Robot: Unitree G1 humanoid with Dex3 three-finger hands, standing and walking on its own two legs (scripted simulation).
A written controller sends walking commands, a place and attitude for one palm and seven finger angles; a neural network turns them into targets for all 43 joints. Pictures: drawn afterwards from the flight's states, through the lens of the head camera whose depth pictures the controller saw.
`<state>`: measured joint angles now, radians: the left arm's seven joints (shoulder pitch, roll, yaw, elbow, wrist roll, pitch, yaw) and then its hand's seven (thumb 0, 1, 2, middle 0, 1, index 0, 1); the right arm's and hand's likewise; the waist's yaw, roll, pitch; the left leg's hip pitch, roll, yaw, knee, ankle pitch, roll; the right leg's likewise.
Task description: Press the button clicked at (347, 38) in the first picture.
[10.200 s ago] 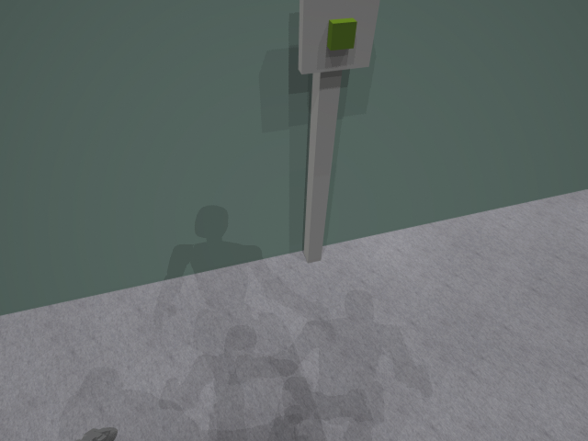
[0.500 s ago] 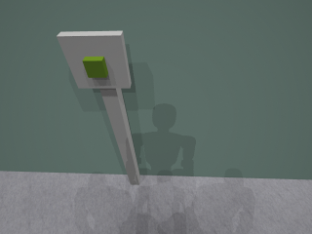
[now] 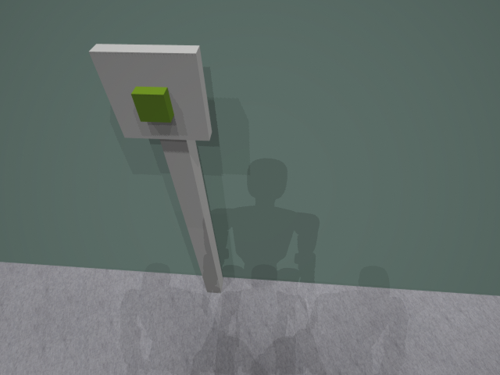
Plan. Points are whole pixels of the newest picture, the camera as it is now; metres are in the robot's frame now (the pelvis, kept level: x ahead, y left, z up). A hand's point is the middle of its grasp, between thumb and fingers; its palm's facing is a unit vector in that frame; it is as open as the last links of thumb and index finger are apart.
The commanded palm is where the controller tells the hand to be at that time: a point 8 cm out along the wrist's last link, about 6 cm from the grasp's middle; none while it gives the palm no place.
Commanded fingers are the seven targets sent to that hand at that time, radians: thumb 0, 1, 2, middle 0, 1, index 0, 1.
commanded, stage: come to a stop and stand still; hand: left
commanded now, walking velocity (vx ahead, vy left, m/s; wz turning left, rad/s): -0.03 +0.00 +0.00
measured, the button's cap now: (154, 103) +0.52 +0.21 +0.17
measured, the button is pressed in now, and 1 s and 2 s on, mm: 0 0 0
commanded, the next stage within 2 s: look again from close up in 0.90 s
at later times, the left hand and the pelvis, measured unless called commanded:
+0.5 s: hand out of the picture +0.02 +0.25 -0.18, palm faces +0.01 -0.98 -0.20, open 7.4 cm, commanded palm none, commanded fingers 0.00 0.90 0.90 -0.20 -0.30 -0.20 -0.30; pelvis +0.01 +0.08 +0.00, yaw -1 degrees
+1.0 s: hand out of the picture +0.02 +0.24 -0.18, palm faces -0.01 -0.98 -0.17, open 7.4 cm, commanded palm none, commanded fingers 0.00 0.90 0.90 -0.20 -0.30 -0.20 -0.30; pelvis +0.02 +0.08 +0.00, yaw -2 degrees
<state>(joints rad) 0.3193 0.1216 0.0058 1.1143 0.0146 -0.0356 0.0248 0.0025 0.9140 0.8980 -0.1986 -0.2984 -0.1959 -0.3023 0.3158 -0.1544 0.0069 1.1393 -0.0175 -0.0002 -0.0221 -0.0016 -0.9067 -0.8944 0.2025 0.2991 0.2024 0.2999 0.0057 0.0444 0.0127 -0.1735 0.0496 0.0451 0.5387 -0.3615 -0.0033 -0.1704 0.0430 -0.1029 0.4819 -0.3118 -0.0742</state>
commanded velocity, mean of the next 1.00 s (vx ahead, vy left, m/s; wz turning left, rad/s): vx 0.00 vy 0.00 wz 0.00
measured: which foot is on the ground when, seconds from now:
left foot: down 0.00-1.00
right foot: down 0.00-1.00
